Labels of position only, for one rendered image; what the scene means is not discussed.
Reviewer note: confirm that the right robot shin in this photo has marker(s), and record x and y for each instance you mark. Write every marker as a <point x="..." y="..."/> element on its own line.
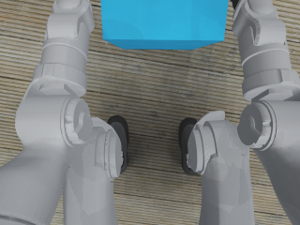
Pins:
<point x="214" y="116"/>

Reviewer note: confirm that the robot left forearm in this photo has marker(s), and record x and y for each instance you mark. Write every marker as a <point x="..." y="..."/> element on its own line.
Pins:
<point x="64" y="52"/>

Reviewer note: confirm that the robot left upper arm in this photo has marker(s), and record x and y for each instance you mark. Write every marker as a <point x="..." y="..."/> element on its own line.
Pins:
<point x="50" y="127"/>

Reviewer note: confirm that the robot right upper arm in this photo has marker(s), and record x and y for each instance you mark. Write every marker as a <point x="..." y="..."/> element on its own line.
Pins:
<point x="271" y="128"/>

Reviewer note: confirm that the robot right forearm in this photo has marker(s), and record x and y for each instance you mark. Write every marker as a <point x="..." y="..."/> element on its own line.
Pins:
<point x="264" y="53"/>

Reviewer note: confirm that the right robot thigh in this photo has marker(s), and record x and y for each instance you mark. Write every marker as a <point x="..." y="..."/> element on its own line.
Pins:
<point x="227" y="197"/>

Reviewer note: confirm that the carton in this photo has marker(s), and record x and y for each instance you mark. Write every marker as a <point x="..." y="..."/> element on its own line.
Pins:
<point x="163" y="24"/>

